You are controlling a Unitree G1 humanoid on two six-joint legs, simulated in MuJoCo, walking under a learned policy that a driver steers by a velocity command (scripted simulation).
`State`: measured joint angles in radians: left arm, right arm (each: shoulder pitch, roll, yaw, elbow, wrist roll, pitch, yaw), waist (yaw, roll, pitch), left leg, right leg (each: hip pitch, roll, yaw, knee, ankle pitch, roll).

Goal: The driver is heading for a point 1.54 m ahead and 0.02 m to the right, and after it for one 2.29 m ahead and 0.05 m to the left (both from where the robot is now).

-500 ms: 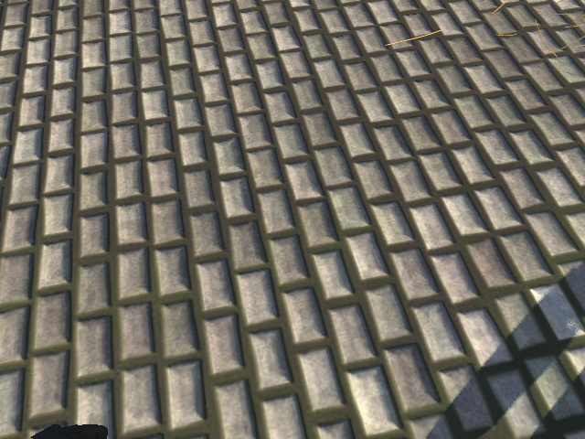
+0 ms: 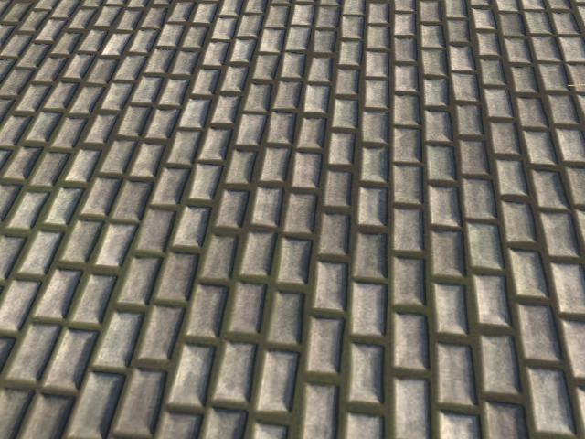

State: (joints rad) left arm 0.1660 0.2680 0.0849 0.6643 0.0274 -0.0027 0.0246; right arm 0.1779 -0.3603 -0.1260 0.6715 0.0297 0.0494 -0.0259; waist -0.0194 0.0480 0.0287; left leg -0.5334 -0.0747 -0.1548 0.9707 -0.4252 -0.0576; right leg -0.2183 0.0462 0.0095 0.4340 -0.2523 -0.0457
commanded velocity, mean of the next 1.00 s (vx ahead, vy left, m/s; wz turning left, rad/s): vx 0.38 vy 0.00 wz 0.00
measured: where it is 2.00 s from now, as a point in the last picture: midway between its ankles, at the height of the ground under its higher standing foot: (376, 286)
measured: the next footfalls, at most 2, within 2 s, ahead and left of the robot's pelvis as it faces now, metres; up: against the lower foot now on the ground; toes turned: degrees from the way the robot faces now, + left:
left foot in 0.36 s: +0.02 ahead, +0.17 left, +0.00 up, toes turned +23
right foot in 0.98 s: +0.42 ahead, -0.05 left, +0.00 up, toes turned -10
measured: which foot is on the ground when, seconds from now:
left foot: up 0.00-0.34, down 0.36-1.00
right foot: down 0.00-0.36, up 0.38-0.96, down 0.98-1.00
